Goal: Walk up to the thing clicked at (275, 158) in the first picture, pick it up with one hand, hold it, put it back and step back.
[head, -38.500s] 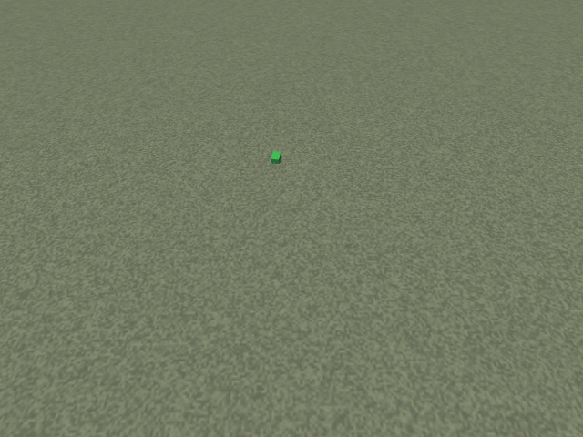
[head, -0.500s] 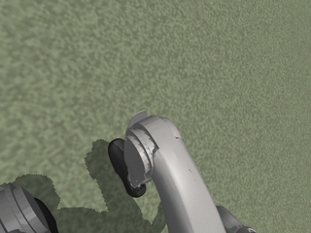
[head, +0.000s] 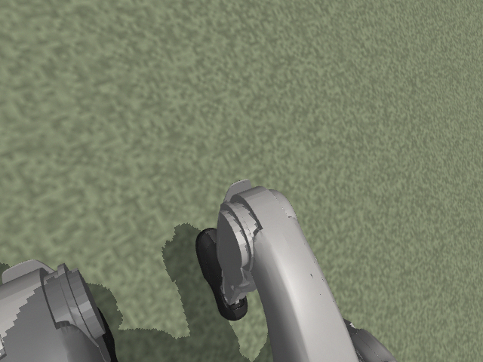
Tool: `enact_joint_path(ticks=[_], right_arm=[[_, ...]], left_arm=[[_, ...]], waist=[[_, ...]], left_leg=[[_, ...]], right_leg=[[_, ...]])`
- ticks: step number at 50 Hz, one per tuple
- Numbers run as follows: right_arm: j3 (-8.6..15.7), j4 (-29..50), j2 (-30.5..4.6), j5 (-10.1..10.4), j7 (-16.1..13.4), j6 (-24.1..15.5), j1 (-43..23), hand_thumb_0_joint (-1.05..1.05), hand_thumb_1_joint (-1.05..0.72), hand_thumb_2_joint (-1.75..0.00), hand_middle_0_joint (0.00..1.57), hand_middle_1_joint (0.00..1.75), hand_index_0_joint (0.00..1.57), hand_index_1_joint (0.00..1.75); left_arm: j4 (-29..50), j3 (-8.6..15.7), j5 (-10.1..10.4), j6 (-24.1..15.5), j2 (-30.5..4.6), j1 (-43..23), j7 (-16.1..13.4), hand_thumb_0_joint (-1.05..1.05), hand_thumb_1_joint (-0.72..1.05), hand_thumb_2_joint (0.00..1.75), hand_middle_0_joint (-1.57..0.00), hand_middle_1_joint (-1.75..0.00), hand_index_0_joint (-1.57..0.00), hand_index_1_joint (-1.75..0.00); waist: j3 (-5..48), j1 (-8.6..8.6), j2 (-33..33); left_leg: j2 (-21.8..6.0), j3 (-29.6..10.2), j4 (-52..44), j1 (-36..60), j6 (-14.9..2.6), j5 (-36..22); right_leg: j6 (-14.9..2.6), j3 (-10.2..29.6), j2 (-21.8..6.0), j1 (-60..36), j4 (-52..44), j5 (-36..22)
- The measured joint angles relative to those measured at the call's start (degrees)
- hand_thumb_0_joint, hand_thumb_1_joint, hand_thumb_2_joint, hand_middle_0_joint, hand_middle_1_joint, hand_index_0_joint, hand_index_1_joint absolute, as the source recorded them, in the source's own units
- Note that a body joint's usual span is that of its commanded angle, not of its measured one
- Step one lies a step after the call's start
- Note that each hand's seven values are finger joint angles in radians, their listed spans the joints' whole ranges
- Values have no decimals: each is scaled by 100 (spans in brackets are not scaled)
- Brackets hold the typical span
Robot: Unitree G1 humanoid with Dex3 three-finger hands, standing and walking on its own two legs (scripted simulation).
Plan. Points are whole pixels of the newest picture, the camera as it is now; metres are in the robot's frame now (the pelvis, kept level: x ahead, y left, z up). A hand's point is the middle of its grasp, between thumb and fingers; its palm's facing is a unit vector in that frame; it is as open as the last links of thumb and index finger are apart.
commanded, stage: settle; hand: left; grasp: from above
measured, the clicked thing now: out of the picture +0.53 +0.32 -0.25
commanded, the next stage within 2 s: lift in 0.28 s
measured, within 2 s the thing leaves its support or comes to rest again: neither
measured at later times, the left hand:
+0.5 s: hand out of the picture +0.51 +0.31 -0.13, palm faces -0.45 -0.05 -0.89, open 6.9 cm
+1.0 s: hand out of the picture +0.43 +0.32 -0.02, palm faces -0.46 -0.08 -0.88, open 6.9 cm
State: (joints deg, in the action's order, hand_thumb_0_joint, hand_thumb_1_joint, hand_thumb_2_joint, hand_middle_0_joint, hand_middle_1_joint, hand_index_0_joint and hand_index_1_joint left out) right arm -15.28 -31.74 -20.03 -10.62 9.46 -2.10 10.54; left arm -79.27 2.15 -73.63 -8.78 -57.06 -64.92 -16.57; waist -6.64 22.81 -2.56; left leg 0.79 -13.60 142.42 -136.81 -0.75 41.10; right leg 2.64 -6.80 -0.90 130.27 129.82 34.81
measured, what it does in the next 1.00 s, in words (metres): rises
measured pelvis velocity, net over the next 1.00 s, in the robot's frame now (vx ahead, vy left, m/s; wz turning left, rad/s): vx -0.01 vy -0.01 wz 0.16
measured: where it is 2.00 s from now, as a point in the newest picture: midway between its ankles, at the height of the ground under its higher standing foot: (170, 328)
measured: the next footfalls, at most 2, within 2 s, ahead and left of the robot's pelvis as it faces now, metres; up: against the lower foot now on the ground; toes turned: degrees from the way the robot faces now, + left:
none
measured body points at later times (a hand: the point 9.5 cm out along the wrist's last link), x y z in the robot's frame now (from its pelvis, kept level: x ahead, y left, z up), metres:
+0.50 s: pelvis -0.01 -0.01 +0.01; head +0.25 +0.10 +0.36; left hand +0.53 +0.31 -0.08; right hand +0.05 -0.28 -0.06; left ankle +0.05 +0.12 -0.29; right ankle +0.13 -0.14 -0.29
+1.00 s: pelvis -0.01 -0.01 +0.08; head +0.20 +0.08 +0.47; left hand +0.45 +0.32 +0.03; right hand +0.10 -0.28 -0.03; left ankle +0.05 +0.12 -0.29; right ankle +0.13 -0.14 -0.29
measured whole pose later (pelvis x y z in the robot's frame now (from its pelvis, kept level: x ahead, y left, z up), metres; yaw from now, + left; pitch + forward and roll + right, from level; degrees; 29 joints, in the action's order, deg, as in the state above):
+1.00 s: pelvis -0.01 -0.01 +0.08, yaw +9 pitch +36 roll -8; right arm -2.2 -33.0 -17.3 -2.4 2.3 8.4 11.0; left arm -55.1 -2.4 -62.9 -11.4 -40.7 -50.3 1.4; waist 7.0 11.5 3.4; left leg 0.8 -5.6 124.1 -123.7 -1.0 36.8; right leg 2.5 -1.1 -3.3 120.5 117.6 33.3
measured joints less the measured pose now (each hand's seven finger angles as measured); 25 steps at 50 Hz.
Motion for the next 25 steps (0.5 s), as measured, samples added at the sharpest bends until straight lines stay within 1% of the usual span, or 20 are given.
enact_joint_path(ticks=[4, 8, 12, 19, 22, 25], right_arm=[[174, 47, 11, 112, -29, 164, 55, 0, -91, -90, 20, 30, 20, 30], [311, 72, 17, 192, -87, 294, 78, 0, -91, -90, 20, 30, 20, 30], [379, 120, 3, 236, -145, 400, 73, 0, -91, -90, 20, 30, 20, 30], [447, 135, 13, 273, -272, 470, 39, 0, -91, -90, 20, 30, 20, 30], [463, 132, 28, 284, -317, 491, 49, 0, -91, -90, 20, 30, 20, 30], [504, 126, 53, 315, -352, 525, 95, 0, -91, -90, 20, 30, 20, 30]], left_arm=[[260, -155, 94, 14, 244, 36, 359, -1, 48, 0, -105, 0, -106, 0], [457, -271, 100, -48, 435, 27, 587, -1, 48, 0, -105, 0, -106, 0], [486, -317, 87, -92, 542, -29, 675, -1, 48, 0, -105, 0, -106, 0], [307, -372, 63, -86, 603, -195, 696, -1, 48, 0, -105, 0, -106, 0], [264, -377, 88, -63, 616, -254, 737, -1, 48, 0, -105, 0, -106, 0], [371, -363, 151, -35, 655, -224, 849, -1, 48, 0, -105, -1, -106, 0]], waist=[[163, -109, 99], [267, -188, 141], [344, -214, 172], [457, -205, 219], [461, -207, 242], [471, -238, 282]], left_leg=[[18, 93, -101, 17, -8, -49], [33, 177, -204, 71, -4, -98], [52, 227, -289, 109, 9, -164], [54, 298, -402, 112, 27, -281], [52, 331, -448, 124, 33, -320], [50, 361, -503, 138, 37, -349]], right_leg=[[-45, 65, -42, -1, -30, 10], [-54, 132, -76, -25, -59, 2], [-36, 175, -102, -44, -90, -27], [-28, 238, -111, -3, -133, -113], [-40, 266, -115, 6, -151, -142], [-37, 290, -119, 8, -181, -163]])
